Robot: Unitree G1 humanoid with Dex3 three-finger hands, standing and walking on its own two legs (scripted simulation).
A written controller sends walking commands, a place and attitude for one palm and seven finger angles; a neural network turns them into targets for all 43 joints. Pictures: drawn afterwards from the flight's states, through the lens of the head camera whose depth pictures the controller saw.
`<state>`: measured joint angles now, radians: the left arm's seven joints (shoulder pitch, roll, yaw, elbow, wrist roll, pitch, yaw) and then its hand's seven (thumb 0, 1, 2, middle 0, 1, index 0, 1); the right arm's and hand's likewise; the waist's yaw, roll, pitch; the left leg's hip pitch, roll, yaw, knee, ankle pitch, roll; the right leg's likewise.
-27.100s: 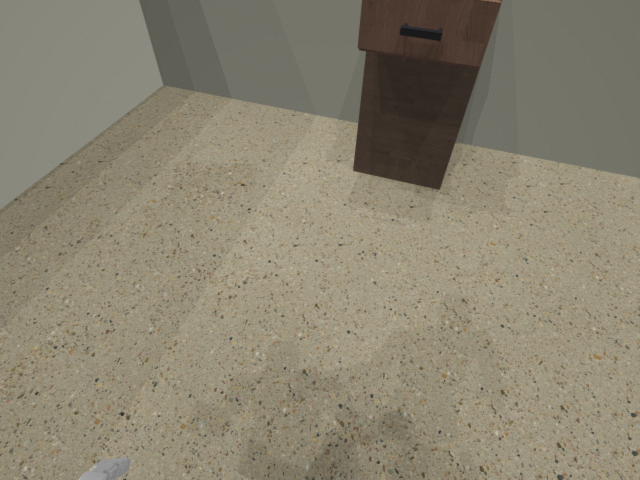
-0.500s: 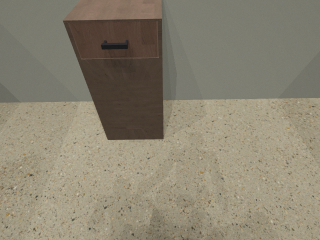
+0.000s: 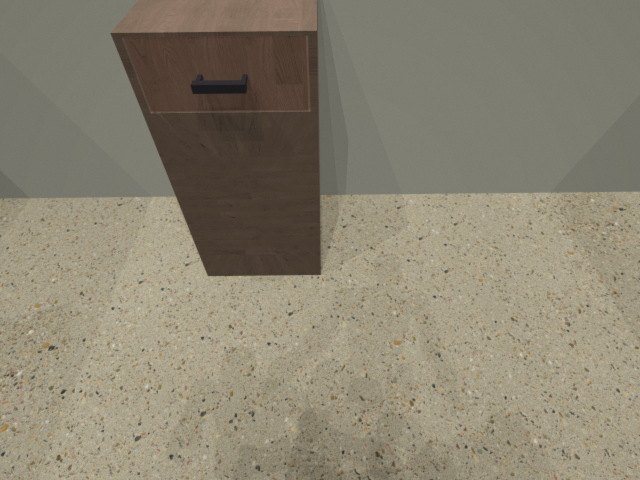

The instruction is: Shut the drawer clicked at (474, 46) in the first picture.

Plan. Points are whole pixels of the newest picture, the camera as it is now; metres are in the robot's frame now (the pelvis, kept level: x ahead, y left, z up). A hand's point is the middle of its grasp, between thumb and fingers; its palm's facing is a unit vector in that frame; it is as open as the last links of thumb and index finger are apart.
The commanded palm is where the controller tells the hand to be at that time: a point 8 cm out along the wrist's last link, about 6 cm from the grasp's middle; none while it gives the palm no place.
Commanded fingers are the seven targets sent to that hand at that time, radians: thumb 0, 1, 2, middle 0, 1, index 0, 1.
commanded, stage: look to check the result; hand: left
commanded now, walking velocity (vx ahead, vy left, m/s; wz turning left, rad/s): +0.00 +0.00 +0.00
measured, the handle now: (220, 82) +0.91 +0.27 +0.03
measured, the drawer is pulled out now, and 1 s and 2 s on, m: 0.00 0.00 0.00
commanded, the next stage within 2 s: stand and wait in 0.32 s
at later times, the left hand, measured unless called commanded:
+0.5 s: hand out of the picture +0.09 +0.24 -0.15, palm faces -0.02 -0.94 -0.34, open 7.3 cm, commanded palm none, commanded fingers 0.00 0.90 0.90 -0.20 -0.30 -0.20 -0.30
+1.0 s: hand out of the picture +0.10 +0.24 -0.15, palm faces -0.03 -0.94 -0.34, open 7.3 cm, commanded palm none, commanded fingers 0.00 0.90 0.90 -0.20 -0.30 -0.20 -0.30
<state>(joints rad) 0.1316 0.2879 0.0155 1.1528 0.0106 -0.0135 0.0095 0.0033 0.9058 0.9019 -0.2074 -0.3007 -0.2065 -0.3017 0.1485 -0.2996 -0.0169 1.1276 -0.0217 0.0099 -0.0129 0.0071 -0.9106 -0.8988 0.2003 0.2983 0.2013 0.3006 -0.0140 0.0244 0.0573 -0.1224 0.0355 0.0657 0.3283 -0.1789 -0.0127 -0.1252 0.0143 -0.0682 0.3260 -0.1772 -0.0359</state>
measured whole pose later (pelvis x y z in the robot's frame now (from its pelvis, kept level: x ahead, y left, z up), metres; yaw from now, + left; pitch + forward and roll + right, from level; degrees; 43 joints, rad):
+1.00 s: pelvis +0.02 +0.00 +0.00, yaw +0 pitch -1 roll +0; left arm 0.10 0.32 0.01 1.14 0.01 -0.02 0.01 0.00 0.91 0.90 -0.21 -0.30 -0.21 -0.30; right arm 0.12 -0.32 -0.01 1.12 -0.02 0.00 -0.01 0.01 -0.91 -0.90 0.20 0.30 0.20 0.30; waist -0.02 0.02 0.05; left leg -0.07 0.04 0.07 0.28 -0.19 -0.02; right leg -0.08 0.02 -0.06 0.29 -0.19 -0.04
